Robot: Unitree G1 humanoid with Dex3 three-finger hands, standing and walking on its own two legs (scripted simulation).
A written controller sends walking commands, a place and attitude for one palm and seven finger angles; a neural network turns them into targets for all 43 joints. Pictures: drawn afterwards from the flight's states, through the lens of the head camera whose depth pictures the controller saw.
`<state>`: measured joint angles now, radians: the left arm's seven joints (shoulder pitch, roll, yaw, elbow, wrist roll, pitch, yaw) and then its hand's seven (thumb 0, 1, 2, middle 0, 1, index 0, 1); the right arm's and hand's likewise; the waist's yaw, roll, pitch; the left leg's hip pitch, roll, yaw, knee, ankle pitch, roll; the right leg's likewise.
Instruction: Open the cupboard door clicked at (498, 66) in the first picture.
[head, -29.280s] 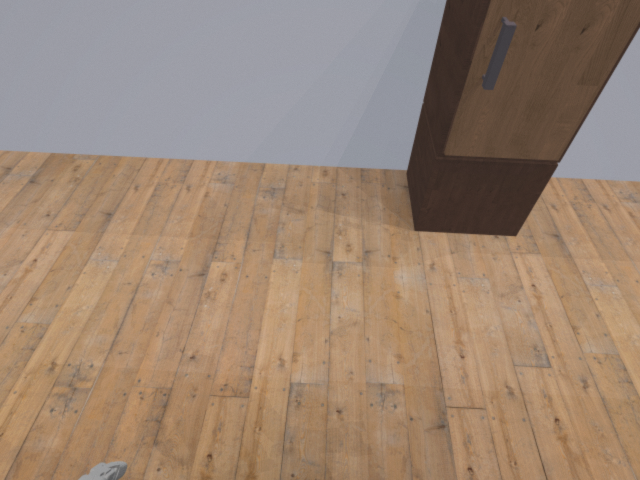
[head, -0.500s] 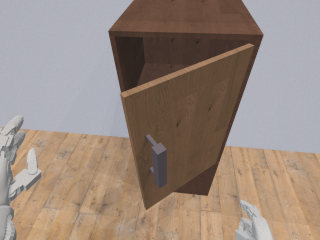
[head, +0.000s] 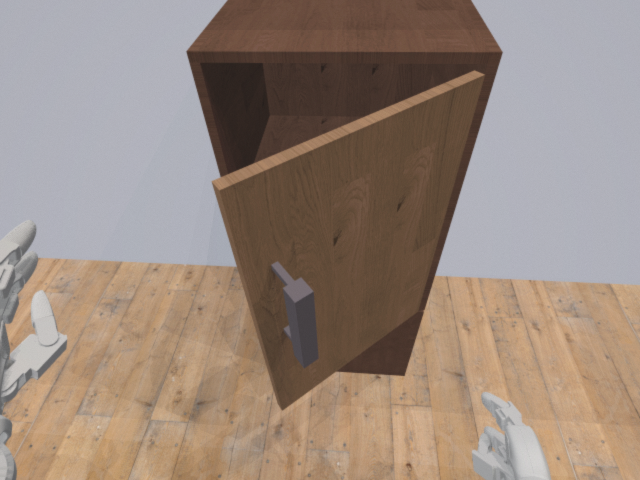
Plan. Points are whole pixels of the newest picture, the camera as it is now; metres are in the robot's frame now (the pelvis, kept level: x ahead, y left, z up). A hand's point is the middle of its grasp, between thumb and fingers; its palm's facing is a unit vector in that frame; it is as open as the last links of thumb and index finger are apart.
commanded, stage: step back with the hand held close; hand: left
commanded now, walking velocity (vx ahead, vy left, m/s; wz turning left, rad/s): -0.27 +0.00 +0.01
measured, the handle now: (293, 315) +0.33 +0.08 +0.01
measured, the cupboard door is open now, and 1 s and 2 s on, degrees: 41 41 41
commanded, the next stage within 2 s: stop stepping back and stand still in 0.96 s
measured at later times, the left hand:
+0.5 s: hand out of the picture +0.11 +0.30 +0.15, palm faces +0.42 -0.75 -0.51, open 7.4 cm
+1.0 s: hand out of the picture +0.01 +0.31 +0.17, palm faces +0.49 -0.77 -0.41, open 7.4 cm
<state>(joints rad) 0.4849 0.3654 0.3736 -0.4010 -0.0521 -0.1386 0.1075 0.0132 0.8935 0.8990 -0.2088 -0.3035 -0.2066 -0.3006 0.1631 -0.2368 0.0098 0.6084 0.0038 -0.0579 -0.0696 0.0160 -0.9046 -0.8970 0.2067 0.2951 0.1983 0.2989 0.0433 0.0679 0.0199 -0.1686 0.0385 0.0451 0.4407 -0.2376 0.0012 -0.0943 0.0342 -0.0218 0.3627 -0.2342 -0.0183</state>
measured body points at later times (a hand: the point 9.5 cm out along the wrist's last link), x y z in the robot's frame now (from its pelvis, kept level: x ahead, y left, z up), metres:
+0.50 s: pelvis -0.08 +0.03 -0.02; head -0.07 +0.04 +0.43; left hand +0.08 +0.33 +0.18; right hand +0.09 -0.21 -0.09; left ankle +0.00 +0.12 -0.74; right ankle -0.02 -0.10 -0.74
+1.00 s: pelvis -0.19 +0.03 -0.01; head -0.17 +0.06 +0.44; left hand -0.03 +0.34 +0.19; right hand +0.00 -0.18 -0.08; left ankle -0.03 +0.12 -0.74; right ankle -0.31 -0.11 -0.68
